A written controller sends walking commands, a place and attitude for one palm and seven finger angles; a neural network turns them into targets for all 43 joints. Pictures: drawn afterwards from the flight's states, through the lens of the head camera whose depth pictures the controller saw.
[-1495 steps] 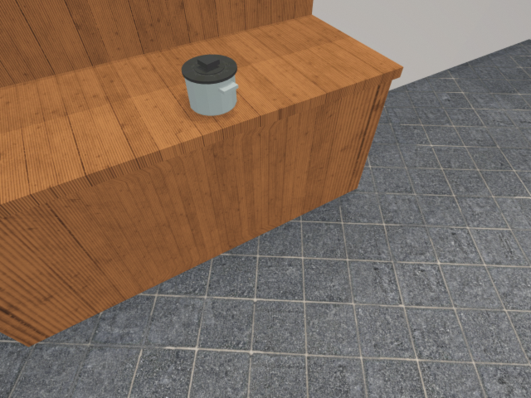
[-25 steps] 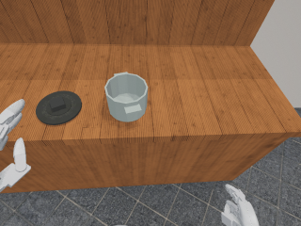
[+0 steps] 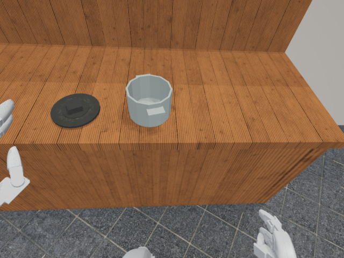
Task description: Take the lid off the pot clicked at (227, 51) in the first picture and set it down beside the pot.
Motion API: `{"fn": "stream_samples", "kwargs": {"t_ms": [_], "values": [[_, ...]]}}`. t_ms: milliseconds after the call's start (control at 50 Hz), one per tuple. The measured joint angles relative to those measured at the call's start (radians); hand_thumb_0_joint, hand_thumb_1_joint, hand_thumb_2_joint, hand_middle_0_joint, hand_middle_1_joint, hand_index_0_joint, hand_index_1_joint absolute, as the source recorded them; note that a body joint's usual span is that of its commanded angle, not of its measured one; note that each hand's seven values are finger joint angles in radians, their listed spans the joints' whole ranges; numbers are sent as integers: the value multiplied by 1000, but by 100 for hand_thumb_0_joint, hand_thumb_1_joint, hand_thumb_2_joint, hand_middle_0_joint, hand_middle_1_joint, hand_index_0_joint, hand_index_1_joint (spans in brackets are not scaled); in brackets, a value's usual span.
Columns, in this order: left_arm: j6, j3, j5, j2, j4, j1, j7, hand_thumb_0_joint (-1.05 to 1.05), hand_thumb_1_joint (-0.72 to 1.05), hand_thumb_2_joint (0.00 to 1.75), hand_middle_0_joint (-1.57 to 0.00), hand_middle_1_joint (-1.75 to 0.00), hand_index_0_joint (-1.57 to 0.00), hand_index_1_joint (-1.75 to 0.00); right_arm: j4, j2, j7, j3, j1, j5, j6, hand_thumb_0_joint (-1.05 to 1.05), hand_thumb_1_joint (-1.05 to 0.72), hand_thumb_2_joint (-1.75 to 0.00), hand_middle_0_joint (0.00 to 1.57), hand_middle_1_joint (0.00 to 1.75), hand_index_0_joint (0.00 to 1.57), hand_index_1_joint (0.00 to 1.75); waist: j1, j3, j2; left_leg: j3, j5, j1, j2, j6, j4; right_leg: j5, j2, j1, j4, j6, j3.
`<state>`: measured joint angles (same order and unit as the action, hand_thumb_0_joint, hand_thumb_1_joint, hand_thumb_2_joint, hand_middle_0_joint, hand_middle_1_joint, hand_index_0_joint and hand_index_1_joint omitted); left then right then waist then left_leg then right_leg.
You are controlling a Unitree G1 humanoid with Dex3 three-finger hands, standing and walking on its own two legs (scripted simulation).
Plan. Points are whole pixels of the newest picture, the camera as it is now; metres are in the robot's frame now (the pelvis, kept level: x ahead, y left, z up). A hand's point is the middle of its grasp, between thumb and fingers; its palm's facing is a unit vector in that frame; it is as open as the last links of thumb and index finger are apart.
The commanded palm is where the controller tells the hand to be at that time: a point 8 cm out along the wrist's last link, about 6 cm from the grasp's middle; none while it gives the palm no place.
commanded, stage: step back with the hand held close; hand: left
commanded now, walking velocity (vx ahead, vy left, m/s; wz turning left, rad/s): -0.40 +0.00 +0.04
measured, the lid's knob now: (74, 105) +0.56 +0.36 -0.04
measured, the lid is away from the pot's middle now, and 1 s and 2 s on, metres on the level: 0.25 0.25 0.25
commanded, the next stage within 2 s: stop stepping back and stand still in 0.76 s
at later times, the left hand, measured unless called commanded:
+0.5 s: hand (22, 205) +0.16 +0.22 +0.19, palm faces +0.33 -0.83 -0.45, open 7.4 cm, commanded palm +0.09 +0.26 +0.20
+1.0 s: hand out of the picture +0.07 +0.22 +0.18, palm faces +0.21 -0.85 -0.49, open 7.4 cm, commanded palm +0.00 +0.27 +0.20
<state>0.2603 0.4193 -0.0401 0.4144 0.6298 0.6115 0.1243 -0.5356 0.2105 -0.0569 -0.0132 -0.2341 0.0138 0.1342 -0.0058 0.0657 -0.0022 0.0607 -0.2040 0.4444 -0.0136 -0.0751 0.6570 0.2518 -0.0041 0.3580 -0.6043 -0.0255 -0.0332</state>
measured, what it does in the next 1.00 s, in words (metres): walks backwards: right foot, then left foot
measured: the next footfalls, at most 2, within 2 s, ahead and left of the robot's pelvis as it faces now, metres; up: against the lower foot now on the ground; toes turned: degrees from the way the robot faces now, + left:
right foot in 0.48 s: +0.01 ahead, -0.15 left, +0.00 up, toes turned -1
left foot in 0.72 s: -0.02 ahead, +0.10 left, +0.00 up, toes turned +0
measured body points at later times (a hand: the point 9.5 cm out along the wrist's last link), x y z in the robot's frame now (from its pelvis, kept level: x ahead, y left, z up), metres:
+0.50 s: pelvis -0.04 -0.01 +0.00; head -0.01 +0.01 +0.45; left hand +0.13 +0.26 +0.21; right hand +0.12 -0.24 -0.07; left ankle +0.09 +0.07 -0.72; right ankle -0.04 -0.15 -0.72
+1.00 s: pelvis -0.14 +0.00 +0.01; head -0.10 +0.04 +0.46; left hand +0.05 +0.27 +0.21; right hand +0.02 -0.23 -0.05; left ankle -0.06 +0.10 -0.72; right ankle -0.15 -0.14 -0.71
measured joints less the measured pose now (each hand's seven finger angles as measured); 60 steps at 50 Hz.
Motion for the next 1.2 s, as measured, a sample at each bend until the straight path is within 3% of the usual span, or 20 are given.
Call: {"fn": "stream_samples", "kwargs": {"t_ms": [220, 300, 360, 440, 480, 520, 580, 620, 660, 700, 740, 820, 860, 880, 920, 980, 1020, 1060, 1140, 1200], "values": [[29, -21, 6, -20, 30, -17, 0, 2, 89, 90, -21, -30, -21, -30, -29, -20, 23, 1, 10, -18, 3, 1, -91, -90, 20, 30, 21, 30, 1, -4, 26, -10, -145, 60, 1, 32, 69, -29, -7, 45, -28, 13, -16], [47, -25, 4, -16, 49, -12, 9, 2, 89, 90, -21, -30, -22, -30, -37, -20, 27, -4, 6, -21, -10, 1, -91, -90, 20, 30, 21, 30, -11, -4, 40, -16, -84, 67, 7, 26, 41, -45, -9, 55, -17, 10, -18], [48, -8, 5, 2, 47, -16, 10, 2, 89, 90, -21, -30, -22, -30, -29, -18, 19, -6, 4, -20, -3, 1, -91, -90, 20, 30, 21, 30, -21, 3, 21, -17, 45, 70, -16, 7, 21, 66, 19, 75, -90, 14, -9], [33, 21, -12, 19, 25, -19, 6, 2, 89, 90, -21, -30, -22, -30, -43, -41, 25, -9, 6, -24, 18, 1, -91, -90, 20, 30, 21, 30, -14, -4, 12, -10, 63, 67, -35, 12, -4, 210, 55, 30, -164, 20, 24], [26, 25, -19, 19, 24, -11, 5, 2, 89, 90, -21, -30, -21, -30, -46, -47, 32, -3, 7, -28, 28, 1, -91, -90, 20, 30, 21, 30, -4, -13, 9, 0, 76, 70, -47, 18, -21, 175, 54, -37, -64, 21, 25], [25, 9, -14, 9, 18, -21, -5, 2, 89, 90, -21, -30, -21, -30, -52, -41, 37, 2, 20, -28, 32, 1, -91, -90, 20, 30, 21, 30, -1, 3, -22, -9, 81, 72, -72, 26, -16, 26, 69, -69, 20, 23, 5], [27, -29, -5, 12, 21, -23, -22, 2, 89, 90, -21, -30, -21, -30, -64, -41, 40, 0, 17, -17, 16, 1, -91, -90, 20, 30, 21, 30, -10, -6, -10, -43, -120, 100, -39, 60, 96, 15, 55, -64, 23, 22, -5], [25, -47, -1, 3, 26, -3, -26, 2, 89, 90, -21, -30, -21, -30, -79, -44, 41, -8, 14, -15, -7, 1, -91, -90, 20, 30, 21, 30, -12, -36, 24, -53, -200, 109, 4, 75, 266, 25, 28, -44, 13, 18, 10], [22, -54, 1, -8, 20, 8, -22, 2, 89, 90, -21, -30, -22, -30, -82, -44, 34, -12, 12, -12, -28, 1, -91, -90, 20, 30, 21, 30, -15, -62, 52, -55, -245, 72, 26, 80, 320, 16, 8, -23, 15, 11, 28], [23, -49, -2, -13, 14, 4, -12, 2, 89, 90, -21, -30, -22, -30, -74, -37, 24, -10, 15, -8, -33, 1, -91, -90, 20, 30, 21, 30, -28, -72, 70, -62, -227, -10, 23, 77, 181, 7, -6, 7, 5, -1, 32], [23, -33, -12, -2, 20, -16, -4, 2, 89, 90, -21, -30, -22, -30, -57, -28, 15, -14, 26, -6, -22, 1, -91, -90, 20, 30, 20, 30, -44, -55, 75, -69, -103, -66, 14, 56, 14, 13, -17, 50, -39, -11, 24], [9, 4, -32, 21, 27, -34, -7, 2, 89, 90, -21, -30, -21, -30, -66, -58, 32, -13, 59, -27, 21, 1, -91, -90, 20, 30, 20, 30, -22, -3, 105, -38, -73, -60, 8, 37, -21, 241, 30, 133, -256, -2, 80], [-6, 1, -33, 17, 57, -14, -6, 2, 89, 90, -21, -30, -21, -30, -61, -68, 51, -8, 54, -25, 39, 1, -91, -90, 20, 30, 20, 30, -21, 3, 86, -41, -38, -66, -15, 41, -63, 247, 56, 130, -281, -4, 66], [-5, -31, -6, 9, 13, -47, -19, 2, 89, 90, -21, -30, -21, -30, -68, -62, 57, -13, 49, -32, 46, 1, -91, -90, 20, 30, 20, 30, -26, -3, 58, -58, -17, -51, -22, 40, -69, 229, 56, 127, -283, -11, 45], [-79, -58, -8, 0, 3, -93, -38, 2, 89, 90, -21, -30, -21, -30, -69, -59, 66, -14, 52, -23, 23, 1, -91, -90, 20, 30, 21, 30, -21, 4, 37, -66, 8, -55, -30, 47, -97, 221, 58, 93, -249, -9, 49], [-75, 7, -25, 44, 53, 9, -23, 2, 89, 90, -21, -30, -21, -30, -37, -78, 68, 3, 42, -15, 5, 1, -91, -90, 20, 30, 21, 30, -40, -14, 47, -55, 34, -32, -37, 54, -102, 177, 46, 13, -100, 1, 31], [-65, 43, -23, 79, 91, 86, -12, 2, 89, 90, -21, -30, -21, -30, -3, -77, 65, 12, 18, -10, 1, 1, -91, -90, 20, 30, 21, 30, -38, -27, 53, -43, 26, -5, -34, 59, -65, 97, 27, -73, 46, 10, 9], [-46, 31, -16, 83, 98, 103, -13, 2, 89, 90, -21, -30, -21, -30, -3, -57, 55, 9, 9, -5, -4, 1, -91, -90, 20, 30, 21, 30, -37, -10, 18, -65, -66, 18, -42, 60, 12, -4, 38, -91, 70, 20, -14], [-23, -21, -10, 39, 54, 92, -13, 2, 89, 90, -21, -30, -22, -30, -64, -21, 37, -11, -29, 2, -44, 1, -91, -90, 20, 30, 21, 30, -8, -54, 19, -77, -192, 45, 9, 64, 264, 26, 14, -84, 38, 28, -3], [-26, -42, -4, -15, -16, 52, 1, 1, 89, 90, -21, -30, -22, -30, -83, 4, 17, -17, -62, 5, -57, 1, -91, -90, 20, 30, 21, 30, -3, -105, 28, -61, -206, -52, 9, 41, 153, 34, -12, -62, 25, 21, -1]]}}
